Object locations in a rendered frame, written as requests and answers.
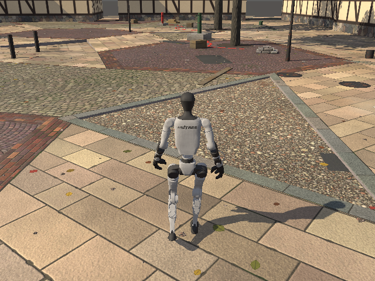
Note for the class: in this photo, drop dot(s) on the left robot upper arm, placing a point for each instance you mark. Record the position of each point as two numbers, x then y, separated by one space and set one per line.
166 132

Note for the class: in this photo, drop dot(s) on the robot left forearm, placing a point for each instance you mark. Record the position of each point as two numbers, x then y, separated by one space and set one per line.
158 153

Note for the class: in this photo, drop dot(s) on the robot thigh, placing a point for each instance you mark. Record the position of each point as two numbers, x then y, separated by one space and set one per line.
200 175
173 176

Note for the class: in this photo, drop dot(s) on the robot right hand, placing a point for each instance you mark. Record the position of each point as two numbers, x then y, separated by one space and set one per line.
219 170

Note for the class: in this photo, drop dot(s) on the robot left hand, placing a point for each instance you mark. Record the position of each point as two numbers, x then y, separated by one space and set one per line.
161 161

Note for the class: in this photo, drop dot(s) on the robot left thigh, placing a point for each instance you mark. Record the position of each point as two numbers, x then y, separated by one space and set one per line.
173 176

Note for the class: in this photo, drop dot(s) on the robot right thigh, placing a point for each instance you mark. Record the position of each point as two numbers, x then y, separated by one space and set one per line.
200 175

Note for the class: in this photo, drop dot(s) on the right robot upper arm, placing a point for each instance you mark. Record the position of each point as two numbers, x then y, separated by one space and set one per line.
208 133

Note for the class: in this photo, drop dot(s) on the robot right forearm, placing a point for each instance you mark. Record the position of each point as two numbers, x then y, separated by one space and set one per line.
216 156

